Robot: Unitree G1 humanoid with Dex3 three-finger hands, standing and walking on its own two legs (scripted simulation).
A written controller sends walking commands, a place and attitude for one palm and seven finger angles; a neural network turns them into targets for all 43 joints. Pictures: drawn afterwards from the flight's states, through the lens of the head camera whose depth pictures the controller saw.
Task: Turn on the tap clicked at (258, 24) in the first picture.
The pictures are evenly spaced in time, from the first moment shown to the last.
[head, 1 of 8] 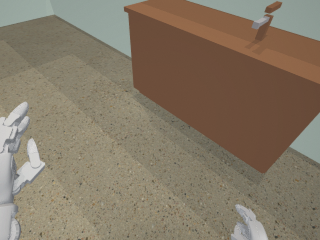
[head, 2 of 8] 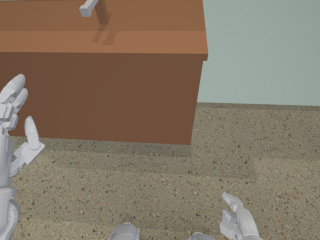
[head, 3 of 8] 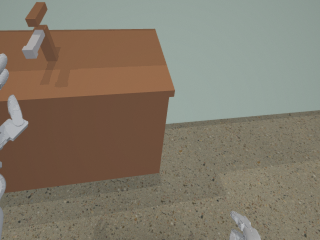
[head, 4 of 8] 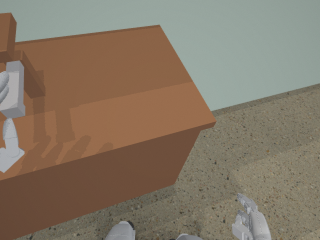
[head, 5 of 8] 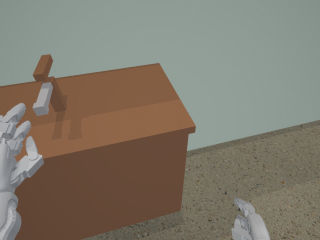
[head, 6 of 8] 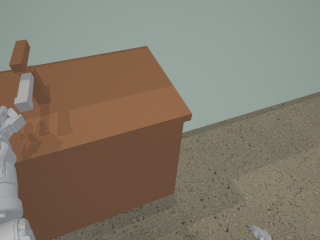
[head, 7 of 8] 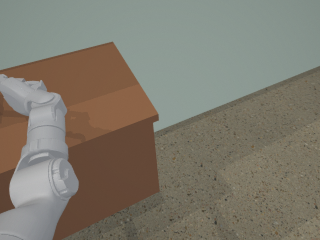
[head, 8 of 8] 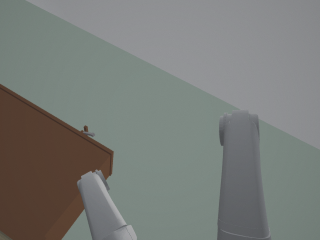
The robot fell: yes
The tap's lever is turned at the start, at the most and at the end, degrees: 0 60 60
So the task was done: no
